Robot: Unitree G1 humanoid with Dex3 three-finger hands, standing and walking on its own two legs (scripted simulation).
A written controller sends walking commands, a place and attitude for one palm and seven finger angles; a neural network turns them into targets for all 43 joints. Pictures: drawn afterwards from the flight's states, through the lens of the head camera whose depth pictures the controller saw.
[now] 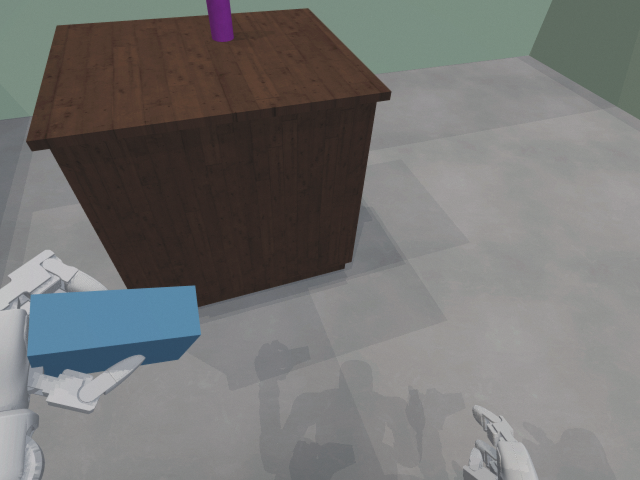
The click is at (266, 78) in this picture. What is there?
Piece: table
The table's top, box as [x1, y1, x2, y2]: [26, 8, 391, 150]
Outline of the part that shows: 391,91 307,8 231,13 234,38 226,42 217,42 211,38 207,15 57,25 26,142 31,150 37,150 389,99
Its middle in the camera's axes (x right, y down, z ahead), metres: -0.32 -0.50 +1.08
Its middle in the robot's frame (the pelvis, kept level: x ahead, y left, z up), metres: +1.14 +0.39 +0.01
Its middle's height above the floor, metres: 0.79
